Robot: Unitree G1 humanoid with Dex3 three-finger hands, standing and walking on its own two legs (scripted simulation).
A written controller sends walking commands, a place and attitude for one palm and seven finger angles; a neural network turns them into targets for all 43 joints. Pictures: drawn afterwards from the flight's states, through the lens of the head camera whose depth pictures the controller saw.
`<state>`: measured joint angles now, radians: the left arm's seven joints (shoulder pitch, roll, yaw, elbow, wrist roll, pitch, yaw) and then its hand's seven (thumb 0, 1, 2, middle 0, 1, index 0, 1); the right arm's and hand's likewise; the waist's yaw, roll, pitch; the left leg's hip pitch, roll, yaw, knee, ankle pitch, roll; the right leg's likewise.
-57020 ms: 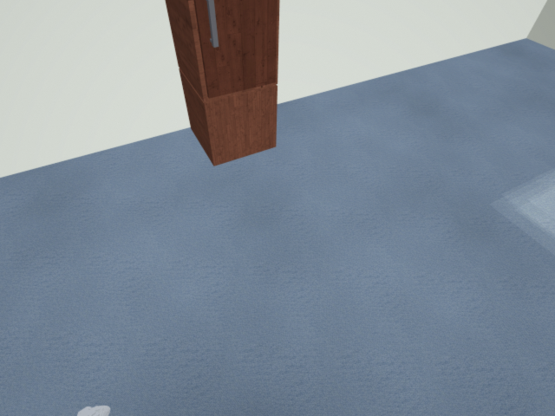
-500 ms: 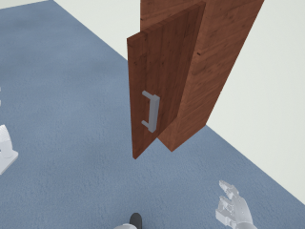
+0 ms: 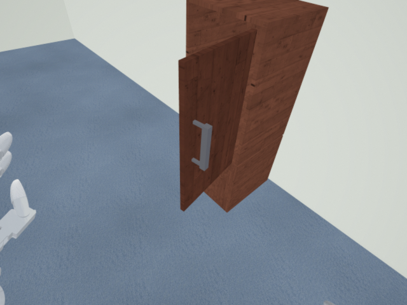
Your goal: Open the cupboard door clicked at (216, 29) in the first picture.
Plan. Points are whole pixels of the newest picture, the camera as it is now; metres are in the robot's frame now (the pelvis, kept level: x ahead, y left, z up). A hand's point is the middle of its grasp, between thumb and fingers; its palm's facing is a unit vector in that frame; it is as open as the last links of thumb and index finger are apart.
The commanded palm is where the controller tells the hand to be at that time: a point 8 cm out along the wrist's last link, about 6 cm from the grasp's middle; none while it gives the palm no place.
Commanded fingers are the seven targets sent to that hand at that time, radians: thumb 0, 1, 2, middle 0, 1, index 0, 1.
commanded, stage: stop stepping back and stand still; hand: left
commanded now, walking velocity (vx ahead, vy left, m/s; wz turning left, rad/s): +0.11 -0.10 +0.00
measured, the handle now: (200, 145) +0.57 +0.05 -0.02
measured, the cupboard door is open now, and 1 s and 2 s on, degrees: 100 100 100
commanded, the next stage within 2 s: let the arm hang, fingers relaxed in 0.24 s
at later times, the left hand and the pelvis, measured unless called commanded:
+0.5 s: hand (83, 287) +0.17 +0.25 -0.06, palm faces +0.21 -0.90 -0.37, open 7.4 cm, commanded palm none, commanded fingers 0.00 0.90 0.90 -0.20 -0.30 -0.20 -0.30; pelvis +0.00 +0.01 -0.01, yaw +5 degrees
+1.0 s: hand out of the picture -0.06 +0.19 -0.16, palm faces +0.11 -0.97 -0.20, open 7.3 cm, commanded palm none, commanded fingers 0.00 0.90 0.90 -0.20 -0.30 -0.20 -0.30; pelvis +0.00 +0.02 +0.01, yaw +3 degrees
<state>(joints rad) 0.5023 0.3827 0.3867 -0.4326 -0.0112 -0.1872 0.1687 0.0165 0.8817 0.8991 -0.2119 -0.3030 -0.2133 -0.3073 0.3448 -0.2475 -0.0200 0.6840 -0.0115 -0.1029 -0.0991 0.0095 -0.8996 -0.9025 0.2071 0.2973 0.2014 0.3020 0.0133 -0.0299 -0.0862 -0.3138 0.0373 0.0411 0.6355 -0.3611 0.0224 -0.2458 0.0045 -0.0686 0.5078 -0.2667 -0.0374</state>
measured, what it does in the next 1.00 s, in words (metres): steps on the spot: left foot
